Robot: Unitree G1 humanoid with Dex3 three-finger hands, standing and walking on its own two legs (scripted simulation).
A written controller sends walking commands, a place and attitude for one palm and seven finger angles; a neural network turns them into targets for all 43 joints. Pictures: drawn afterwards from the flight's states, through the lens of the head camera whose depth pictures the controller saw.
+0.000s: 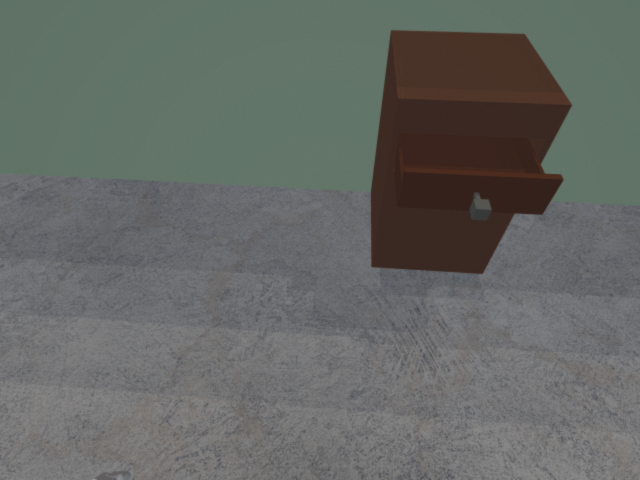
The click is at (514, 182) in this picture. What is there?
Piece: drawer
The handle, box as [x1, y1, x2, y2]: [469, 192, 491, 220]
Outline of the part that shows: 474,192 474,198 469,209 472,219 486,220 491,210 488,199 481,199 479,197 479,194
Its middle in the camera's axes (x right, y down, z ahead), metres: +0.40 -0.09 +0.98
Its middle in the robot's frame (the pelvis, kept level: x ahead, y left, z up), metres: +0.79 -0.36 -0.21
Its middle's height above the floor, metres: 0.56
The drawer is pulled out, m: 0.17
